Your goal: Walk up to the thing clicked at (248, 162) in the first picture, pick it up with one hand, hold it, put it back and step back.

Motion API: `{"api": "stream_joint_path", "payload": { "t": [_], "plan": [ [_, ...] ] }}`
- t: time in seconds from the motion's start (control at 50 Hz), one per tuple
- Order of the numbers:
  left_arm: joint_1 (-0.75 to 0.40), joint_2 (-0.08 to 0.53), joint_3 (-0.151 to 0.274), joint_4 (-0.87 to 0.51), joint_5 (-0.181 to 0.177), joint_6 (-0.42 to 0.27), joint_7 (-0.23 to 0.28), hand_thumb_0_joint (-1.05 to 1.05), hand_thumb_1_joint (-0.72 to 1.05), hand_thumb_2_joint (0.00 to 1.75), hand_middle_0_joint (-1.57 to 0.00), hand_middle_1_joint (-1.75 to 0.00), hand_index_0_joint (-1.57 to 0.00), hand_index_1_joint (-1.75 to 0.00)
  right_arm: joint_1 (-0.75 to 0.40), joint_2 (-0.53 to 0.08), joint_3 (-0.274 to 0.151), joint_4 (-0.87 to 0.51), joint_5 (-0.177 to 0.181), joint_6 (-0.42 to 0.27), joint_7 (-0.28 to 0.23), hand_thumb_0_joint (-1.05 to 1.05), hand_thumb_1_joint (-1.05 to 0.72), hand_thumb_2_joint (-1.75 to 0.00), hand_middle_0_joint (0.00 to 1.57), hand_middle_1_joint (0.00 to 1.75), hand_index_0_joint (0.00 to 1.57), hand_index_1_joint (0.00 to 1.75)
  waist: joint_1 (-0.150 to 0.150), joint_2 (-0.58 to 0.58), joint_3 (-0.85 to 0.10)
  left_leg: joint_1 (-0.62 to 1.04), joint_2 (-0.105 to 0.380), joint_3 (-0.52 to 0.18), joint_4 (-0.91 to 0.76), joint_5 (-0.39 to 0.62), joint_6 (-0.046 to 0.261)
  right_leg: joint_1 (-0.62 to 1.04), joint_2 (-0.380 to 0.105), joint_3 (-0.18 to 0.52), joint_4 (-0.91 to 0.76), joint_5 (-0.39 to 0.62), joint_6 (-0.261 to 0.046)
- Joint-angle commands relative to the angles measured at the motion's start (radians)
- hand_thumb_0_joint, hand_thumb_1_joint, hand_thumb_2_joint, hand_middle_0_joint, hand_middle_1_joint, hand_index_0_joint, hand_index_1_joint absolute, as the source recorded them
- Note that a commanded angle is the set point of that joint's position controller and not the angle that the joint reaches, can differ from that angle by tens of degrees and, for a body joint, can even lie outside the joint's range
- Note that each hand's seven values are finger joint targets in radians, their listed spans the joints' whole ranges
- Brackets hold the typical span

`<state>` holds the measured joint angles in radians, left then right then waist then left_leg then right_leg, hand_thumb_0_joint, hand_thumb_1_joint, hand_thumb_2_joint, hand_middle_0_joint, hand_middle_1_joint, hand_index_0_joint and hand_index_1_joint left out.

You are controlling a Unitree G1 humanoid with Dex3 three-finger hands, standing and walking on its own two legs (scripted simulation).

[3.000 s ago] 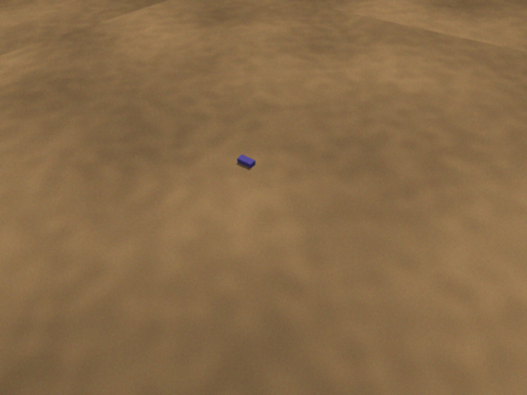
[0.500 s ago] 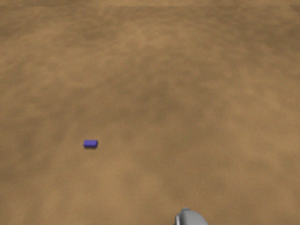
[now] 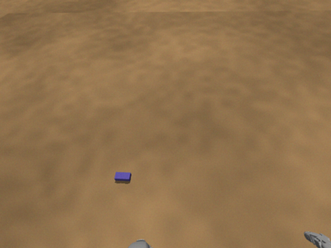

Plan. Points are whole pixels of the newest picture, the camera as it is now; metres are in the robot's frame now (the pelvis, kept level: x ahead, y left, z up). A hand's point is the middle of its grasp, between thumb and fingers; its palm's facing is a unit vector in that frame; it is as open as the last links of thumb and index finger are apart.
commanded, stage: walk up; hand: left
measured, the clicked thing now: (122, 176) +0.64 +0.37 -0.72
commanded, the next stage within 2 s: none
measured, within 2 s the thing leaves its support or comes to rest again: neither
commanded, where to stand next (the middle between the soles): +0.23 +0.16 m, yaw -6 degrees
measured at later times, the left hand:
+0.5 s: hand (22, 230) +0.19 +0.42 -0.10, palm faces -0.05 -0.81 -0.58, open 7.4 cm
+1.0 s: hand (29, 210) +0.26 +0.47 -0.15, palm faces -0.11 -0.93 -0.34, open 7.4 cm
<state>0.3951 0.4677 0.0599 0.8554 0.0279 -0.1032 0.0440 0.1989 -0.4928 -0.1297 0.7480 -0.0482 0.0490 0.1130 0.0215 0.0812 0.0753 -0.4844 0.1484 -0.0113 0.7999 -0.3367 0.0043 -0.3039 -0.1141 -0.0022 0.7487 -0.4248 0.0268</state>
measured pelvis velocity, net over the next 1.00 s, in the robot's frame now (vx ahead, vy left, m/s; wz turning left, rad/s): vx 0.15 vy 0.21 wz -0.11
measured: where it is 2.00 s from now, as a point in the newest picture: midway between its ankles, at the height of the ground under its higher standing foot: outside the picture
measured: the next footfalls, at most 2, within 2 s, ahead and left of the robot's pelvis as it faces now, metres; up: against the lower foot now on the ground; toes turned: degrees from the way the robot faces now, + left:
right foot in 0.34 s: +0.20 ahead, -0.01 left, +0.00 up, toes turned -8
left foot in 0.64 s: +0.21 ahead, +0.35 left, +0.00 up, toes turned -4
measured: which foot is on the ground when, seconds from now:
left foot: down 0.00-0.34, up 0.36-0.62, down 0.64-1.00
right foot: down 0.00-0.02, up 0.04-0.32, down 0.34-0.66, up 0.68-0.82, down 0.84-1.00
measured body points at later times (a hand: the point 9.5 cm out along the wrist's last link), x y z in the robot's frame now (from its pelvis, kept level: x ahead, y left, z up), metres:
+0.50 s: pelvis +0.11 +0.12 +0.00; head +0.13 +0.08 +0.45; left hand +0.19 +0.46 -0.06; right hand +0.15 -0.20 -0.14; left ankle +0.11 +0.26 -0.64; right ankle +0.16 -0.01 -0.70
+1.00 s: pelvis +0.15 +0.21 +0.01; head +0.19 +0.22 +0.46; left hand +0.26 +0.52 -0.12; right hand +0.21 -0.11 -0.11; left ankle +0.18 +0.35 -0.70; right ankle +0.16 +0.07 -0.70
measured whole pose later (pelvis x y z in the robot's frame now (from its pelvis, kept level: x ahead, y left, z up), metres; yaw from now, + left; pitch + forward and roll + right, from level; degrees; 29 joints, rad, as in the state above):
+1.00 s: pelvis +0.15 +0.21 +0.01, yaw -6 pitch -2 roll -1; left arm 0.15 0.39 0.02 1.00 0.00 -0.01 -0.01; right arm 0.16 -0.37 -0.01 0.97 0.01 -0.03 -0.01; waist 0.01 -0.02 0.10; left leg -0.34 0.07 0.02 0.75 -0.39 -0.03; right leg -0.36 -0.03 0.00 0.74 -0.35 0.01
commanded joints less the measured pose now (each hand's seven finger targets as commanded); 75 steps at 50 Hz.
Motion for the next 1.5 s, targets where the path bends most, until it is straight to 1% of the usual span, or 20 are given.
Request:
{"api": "stream_joint_path", "payload": {
  "t": [0.0, 0.02, 0.04, 0.12, 0.2, 0.28, 0.3, 0.32, 0.34, 0.36, 0.5, 0.6, 0.62, 0.64, 0.66, 0.68, 0.78, 0.84, 0.94, 1.48],
  "plan": [
    [-0.036, 0.115, 0.028, -0.089, -0.009, -0.002, 0.036, 0.00, 0.90, 0.90, -0.20, -0.30, -0.20, -0.30, 0.307, -0.284, -0.098, -0.002, -0.024, -0.044, -0.028, 0.00, -0.90, -0.90, 0.20, 0.30, 0.20, 0.30, -0.205, 0.360, -0.108, 0.484, 0.122, -0.335, -0.426, -0.206, 0.048, -0.488, 0.143, -0.014, 0.459, -0.132, -0.075],
    [-0.054, 0.185, 0.039, -0.076, -0.026, 0.005, 0.055, 0.00, 0.90, 0.90, -0.20, -0.30, -0.20, -0.30, 0.213, -0.350, -0.103, -0.032, 0.015, -0.047, -0.033, 0.00, -0.90, -0.90, 0.20, 0.30, 0.20, 0.30, -0.161, 0.340, -0.103, 0.425, 0.258, -0.595, -0.551, -0.278, 0.168, -0.552, 0.138, 0.022, 0.549, -0.182, -0.089],
    [-0.081, 0.226, 0.037, -0.057, -0.026, 0.005, 0.058, 0.00, 0.90, 0.90, -0.20, -0.30, -0.20, -0.30, 0.145, -0.315, -0.097, -0.054, 0.017, -0.045, -0.038, 0.00, -0.90, -0.90, 0.20, 0.30, 0.20, 0.30, -0.138, 0.213, -0.049, 0.328, 0.251, -0.530, -0.543, -0.278, 0.205, -0.521, 0.088, 0.062, 0.587, -0.123, -0.087],
    [0.019, 0.220, 0.048, 0.039, -0.041, -0.004, 0.025, 0.00, 0.90, 0.90, -0.20, -0.30, -0.20, -0.30, 0.060, -0.201, -0.037, -0.063, 0.020, -0.060, -0.054, 0.00, -0.90, -0.90, 0.20, 0.30, 0.20, 0.30, -0.051, 0.161, 0.003, 0.235, 0.113, -0.193, -0.404, 0.054, 0.214, -0.344, 0.028, 0.001, 0.376, -0.009, -0.066],
    [-0.013, 0.184, 0.050, 0.004, -0.035, -0.004, 0.017, 0.00, 0.90, 0.90, -0.20, -0.30, -0.20, -0.30, 0.094, -0.187, -0.025, -0.077, 0.000, -0.055, -0.049, 0.00, -0.90, -0.90, 0.20, 0.30, 0.20, 0.30, -0.064, 0.138, -0.023, 0.244, 0.138, -0.155, -0.381, 0.217, 0.277, -0.217, 0.047, -0.077, 0.171, -0.018, -0.055],
    [0.145, 0.188, 0.073, 0.039, -0.033, -0.013, 0.031, 0.00, 0.90, 0.90, -0.20, -0.30, -0.20, -0.30, 0.000, -0.141, -0.002, -0.131, 0.002, -0.031, -0.041, 0.00, -0.90, -0.90, 0.20, 0.30, 0.20, 0.30, 0.057, 0.006, -0.077, 0.021, 0.050, -0.030, -0.182, 0.140, 0.186, 0.205, 0.093, -0.078, -0.142, 0.238, -0.073],
    [0.217, 0.253, 0.101, 0.044, -0.022, -0.016, 0.043, 0.00, 0.90, 0.90, -0.20, -0.30, -0.20, -0.30, 0.015, -0.097, 0.013, -0.144, 0.007, -0.033, -0.040, 0.00, -0.90, -0.90, 0.20, 0.30, 0.20, 0.30, 0.103, -0.116, -0.111, -0.102, -0.004, 0.021, 0.016, 0.143, 0.127, 0.364, 0.041, 0.052, -0.215, 0.180, -0.088],
    [0.256, 0.342, 0.114, 0.021, -0.009, -0.018, 0.070, 0.00, 0.90, 0.90, -0.20, -0.30, -0.20, -0.30, 0.074, -0.035, 0.030, -0.153, 0.004, -0.022, -0.047, 0.00, -0.90, -0.90, 0.20, 0.30, 0.20, 0.30, 0.097, -0.331, -0.133, -0.239, -0.124, 0.055, 0.282, -0.225, 0.045, 0.406, -0.259, 0.506, -0.371, 0.197, -0.157],
    [0.152, 0.358, 0.103, -0.029, -0.013, -0.012, 0.079, 0.00, 0.90, 0.90, -0.20, -0.30, -0.20, -0.30, 0.082, -0.124, 0.004, -0.145, -0.008, 0.005, -0.059, 0.00, -0.90, -0.90, 0.20, 0.30, 0.20, 0.30, 0.056, -0.134, -0.116, -0.257, -0.117, -0.089, 0.414, -0.282, 0.015, 0.286, -0.377, 0.709, -0.425, 0.085, -0.283],
    [0.090, 0.351, 0.100, -0.046, -0.028, -0.010, 0.085, 0.00, 0.90, 0.90, -0.20, -0.30, -0.20, -0.30, 0.095, -0.163, -0.015, -0.126, -0.006, 0.019, -0.066, 0.00, -0.90, -0.90, 0.20, 0.30, 0.20, 0.30, 0.028, -0.081, -0.077, -0.248, -0.075, -0.131, 0.486, -0.273, 0.008, 0.211, -0.383, 0.659, -0.415, 0.081, -0.334],
    [-0.079, 0.250, 0.072, -0.093, 0.001, -0.009, 0.047, 0.00, 0.90, 0.90, -0.20, -0.30, -0.20, -0.30, 0.149, -0.124, -0.020, -0.024, 0.024, 0.008, -0.060, 0.00, -0.90, -0.90, 0.20, 0.30, 0.20, 0.30, -0.038, -0.234, -0.052, -0.008, -0.050, -0.034, 0.280, -0.089, -0.015, -0.105, -0.123, 0.132, -0.260, 0.201, -0.243],
    [-0.165, 0.225, 0.055, -0.084, 0.008, 0.038, -0.001, 0.00, 0.90, 0.90, -0.20, -0.30, -0.20, -0.30, 0.194, -0.111, -0.015, 0.075, 0.044, -0.032, -0.087, 0.00, -0.90, -0.90, 0.20, 0.30, 0.20, 0.30, -0.070, -0.240, -0.074, 0.299, -0.145, 0.119, -0.110, -0.020, -0.013, -0.295, -0.036, 0.081, -0.070, -0.083, -0.173],
    [-0.144, 0.165, 0.036, -0.070, 0.003, 0.051, -0.003, 0.00, 0.90, 0.90, -0.20, -0.30, -0.20, -0.30, 0.221, -0.124, -0.013, 0.092, 0.037, -0.049, -0.102, 0.00, -0.90, -0.90, 0.20, 0.30, 0.20, 0.30, -0.088, -0.134, -0.089, 0.332, -0.135, 0.067, -0.205, -0.073, -0.006, -0.311, -0.017, 0.046, 0.083, -0.043, -0.145],
    [-0.114, 0.075, 0.009, -0.065, -0.018, 0.059, -0.004, 0.00, 0.90, 0.90, -0.20, -0.30, -0.20, -0.30, 0.205, -0.204, -0.017, 0.087, 0.018, -0.067, -0.110, 0.00, -0.90, -0.90, 0.20, 0.30, 0.20, 0.30, -0.070, 0.116, -0.069, 0.268, 0.081, -0.335, -0.373, -0.192, 0.067, -0.387, 0.084, 0.007, 0.295, -0.049, -0.076],
    [-0.160, 0.153, 0.031, -0.056, -0.021, 0.061, 0.008, 0.00, 0.90, 0.90, -0.20, -0.30, -0.20, -0.30, 0.086, -0.297, -0.020, 0.054, 0.045, -0.069, -0.108, 0.00, -0.90, -0.90, 0.20, 0.30, 0.20, 0.30, -0.064, 0.149, -0.040, 0.078, 0.268, -0.627, -0.483, -0.295, 0.231, -0.320, 0.104, 0.057, 0.300, -0.184, -0.060],
    [-0.189, 0.206, 0.039, -0.026, -0.015, 0.058, 0.008, 0.00, 0.90, 0.90, -0.20, -0.30, -0.20, -0.30, -0.008, -0.275, -0.015, 0.042, 0.041, -0.072, -0.109, 0.00, -0.90, -0.90, 0.20, 0.30, 0.20, 0.30, -0.031, 0.045, 0.029, -0.001, 0.261, -0.583, -0.467, -0.284, 0.253, -0.273, 0.065, 0.079, 0.325, -0.148, -0.053],
    [-0.093, 0.145, 0.040, 0.085, -0.023, 0.054, -0.017, 0.00, 0.90, 0.90, -0.20, -0.30, -0.20, -0.30, -0.068, -0.203, 0.028, 0.092, 0.041, -0.093, -0.120, 0.00, -0.90, -0.90, 0.20, 0.30, 0.20, 0.30, 0.024, 0.138, -0.055, 0.089, 0.098, -0.203, -0.228, 0.240, 0.128, -0.033, 0.086, -0.023, 0.005, 0.053, -0.069],
    [-0.206, 0.221, 0.050, 0.051, -0.013, 0.055, -0.025, 0.00, 0.90, 0.90, -0.20, -0.30, -0.20, -0.30, 0.003, -0.130, 0.050, 0.117, 0.060, -0.100, -0.135, 0.00, -0.90, -0.90, 0.20, 0.30, 0.20, 0.30, -0.033, -0.032, -0.130, 0.100, -0.025, -0.072, -0.124, 0.220, 0.036, 0.046, -0.028, 0.195, -0.095, 0.424, -0.151],
    [-0.239, 0.144, 0.015, 0.088, -0.024, 0.083, -0.036, 0.00, 0.90, 0.90, -0.20, -0.30, -0.20, -0.30, -0.060, -0.169, 0.048, 0.164, 0.050, -0.112, -0.144, 0.00, -0.90, -0.90, 0.20, 0.30, 0.20, 0.30, -0.012, 0.002, -0.143, 0.210, 0.082, -0.168, -0.274, 0.259, 0.103, 0.019, 0.036, 0.042, -0.044, 0.354, -0.078],
    [-0.400, 0.106, 0.013, 0.193, -0.021, 0.094, -0.058, 0.00, 0.90, 0.90, -0.20, -0.30, -0.20, -0.30, -0.147, -0.093, 0.084, 0.326, 0.037, -0.097, -0.123, 0.00, -0.90, -0.90, 0.20, 0.30, 0.20, 0.30, -0.024, -0.142, -0.103, 0.355, -0.022, 0.030, -0.453, 0.117, -0.002, 0.075, -0.005, 0.164, -0.436, 0.191, -0.069]
  ]
}}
